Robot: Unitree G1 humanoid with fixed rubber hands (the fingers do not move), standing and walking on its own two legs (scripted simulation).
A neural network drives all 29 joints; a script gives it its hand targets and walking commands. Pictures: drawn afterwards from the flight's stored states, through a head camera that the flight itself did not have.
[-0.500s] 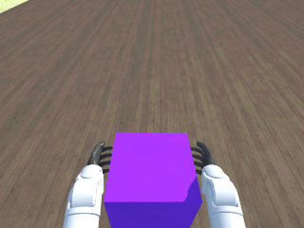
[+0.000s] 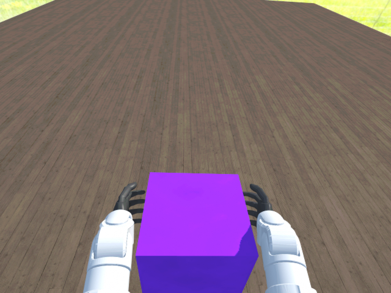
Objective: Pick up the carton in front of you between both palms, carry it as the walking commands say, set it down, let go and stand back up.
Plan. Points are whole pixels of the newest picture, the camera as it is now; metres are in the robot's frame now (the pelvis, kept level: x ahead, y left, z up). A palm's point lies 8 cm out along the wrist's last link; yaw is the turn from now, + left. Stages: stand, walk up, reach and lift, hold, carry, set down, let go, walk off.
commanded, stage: hold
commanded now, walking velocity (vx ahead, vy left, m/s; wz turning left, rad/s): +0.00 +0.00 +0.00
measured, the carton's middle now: (192, 241) +0.28 +0.00 -0.05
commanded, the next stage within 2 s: set down in 0.38 s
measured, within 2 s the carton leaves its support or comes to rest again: neither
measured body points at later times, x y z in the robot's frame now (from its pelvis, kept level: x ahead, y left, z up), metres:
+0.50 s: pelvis +0.02 +0.01 +0.00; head -0.02 +0.03 +0.45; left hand +0.33 +0.16 +0.03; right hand +0.32 -0.15 +0.04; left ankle +0.07 +0.12 -0.74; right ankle +0.00 -0.13 -0.74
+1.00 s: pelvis -0.01 +0.00 -0.06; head +0.19 +0.02 +0.34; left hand +0.38 +0.16 -0.15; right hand +0.36 -0.14 -0.14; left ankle +0.07 +0.13 -0.74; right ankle +0.00 -0.13 -0.74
